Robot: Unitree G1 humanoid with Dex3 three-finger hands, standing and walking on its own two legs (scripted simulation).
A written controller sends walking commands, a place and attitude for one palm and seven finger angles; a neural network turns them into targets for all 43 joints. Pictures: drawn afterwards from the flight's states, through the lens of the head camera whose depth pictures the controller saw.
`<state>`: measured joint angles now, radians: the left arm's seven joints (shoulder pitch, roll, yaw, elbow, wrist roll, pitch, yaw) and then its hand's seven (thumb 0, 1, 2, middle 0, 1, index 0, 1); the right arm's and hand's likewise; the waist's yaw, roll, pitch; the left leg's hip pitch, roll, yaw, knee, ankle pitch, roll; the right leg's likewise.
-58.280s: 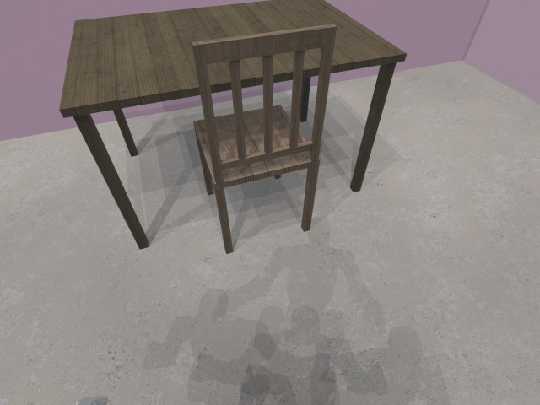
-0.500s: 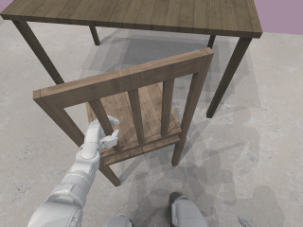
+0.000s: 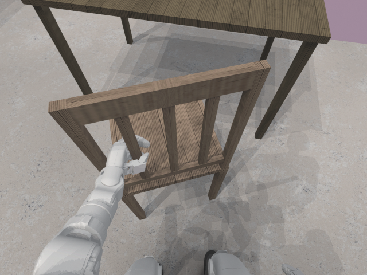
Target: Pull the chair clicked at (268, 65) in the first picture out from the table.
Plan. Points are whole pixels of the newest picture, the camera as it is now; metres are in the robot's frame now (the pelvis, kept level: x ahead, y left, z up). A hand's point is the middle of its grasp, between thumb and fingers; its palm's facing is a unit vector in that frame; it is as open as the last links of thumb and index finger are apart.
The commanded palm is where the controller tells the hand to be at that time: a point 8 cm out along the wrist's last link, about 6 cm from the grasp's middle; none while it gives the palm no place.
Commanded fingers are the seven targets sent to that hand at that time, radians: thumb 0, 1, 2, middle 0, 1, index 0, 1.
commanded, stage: step backward, pulling the chair out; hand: left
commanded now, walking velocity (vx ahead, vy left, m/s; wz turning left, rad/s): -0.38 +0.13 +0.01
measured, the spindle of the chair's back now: (171, 144) +0.42 +0.04 -0.06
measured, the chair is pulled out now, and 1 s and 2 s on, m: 0.40 0.50 0.50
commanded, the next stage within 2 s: none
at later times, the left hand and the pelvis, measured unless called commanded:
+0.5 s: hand (136, 187) +0.30 +0.12 -0.06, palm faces -0.02 -0.97 -0.25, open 5.6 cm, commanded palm +0.30 +0.17 -0.05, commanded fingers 0.00 0.90 0.90 -0.50 -1.45 -0.50 -1.45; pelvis -0.07 +0.00 +0.00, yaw -1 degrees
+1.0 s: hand (132, 202) +0.27 +0.13 -0.05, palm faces -0.03 -0.97 -0.22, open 5.6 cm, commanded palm +0.28 +0.18 -0.05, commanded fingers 0.00 0.90 0.90 -0.50 -1.45 -0.50 -1.45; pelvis -0.10 +0.00 +0.00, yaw -3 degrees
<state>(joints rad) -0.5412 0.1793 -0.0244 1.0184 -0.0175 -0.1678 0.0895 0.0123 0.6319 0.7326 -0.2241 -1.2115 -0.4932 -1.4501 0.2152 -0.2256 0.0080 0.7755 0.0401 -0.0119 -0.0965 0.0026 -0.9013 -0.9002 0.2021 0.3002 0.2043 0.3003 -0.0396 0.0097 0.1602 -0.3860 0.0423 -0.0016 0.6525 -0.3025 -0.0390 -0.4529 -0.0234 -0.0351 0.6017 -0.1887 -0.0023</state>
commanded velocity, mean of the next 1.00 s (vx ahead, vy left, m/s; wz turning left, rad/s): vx -0.30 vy -0.02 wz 0.00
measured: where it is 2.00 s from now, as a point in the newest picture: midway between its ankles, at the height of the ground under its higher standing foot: outside the picture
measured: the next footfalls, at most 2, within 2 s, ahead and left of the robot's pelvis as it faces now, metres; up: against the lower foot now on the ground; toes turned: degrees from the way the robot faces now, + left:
none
